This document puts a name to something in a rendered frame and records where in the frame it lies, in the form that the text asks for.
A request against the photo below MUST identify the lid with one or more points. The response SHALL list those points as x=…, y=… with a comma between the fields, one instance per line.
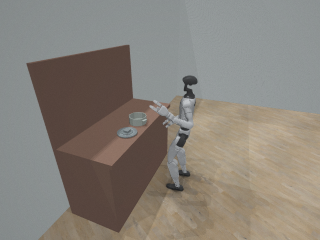
x=129, y=134

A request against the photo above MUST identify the right robot foot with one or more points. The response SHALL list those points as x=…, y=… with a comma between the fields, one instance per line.
x=181, y=173

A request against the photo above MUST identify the table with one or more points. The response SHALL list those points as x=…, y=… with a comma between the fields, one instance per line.
x=85, y=99

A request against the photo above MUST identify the robot left upper arm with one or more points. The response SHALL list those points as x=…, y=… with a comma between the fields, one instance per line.
x=186, y=105

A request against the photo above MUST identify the knob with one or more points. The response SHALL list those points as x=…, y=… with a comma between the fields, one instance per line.
x=126, y=130

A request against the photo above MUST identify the pot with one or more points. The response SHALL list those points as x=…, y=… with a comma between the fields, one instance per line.
x=137, y=119

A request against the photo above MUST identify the left robot forearm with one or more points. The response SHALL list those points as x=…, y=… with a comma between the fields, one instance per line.
x=180, y=122

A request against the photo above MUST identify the left robot thigh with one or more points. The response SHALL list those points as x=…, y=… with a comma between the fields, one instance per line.
x=178, y=142

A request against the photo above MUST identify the robot left hand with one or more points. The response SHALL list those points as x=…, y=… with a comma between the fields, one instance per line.
x=163, y=111

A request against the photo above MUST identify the robot right hand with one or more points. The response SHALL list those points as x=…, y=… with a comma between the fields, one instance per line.
x=169, y=124

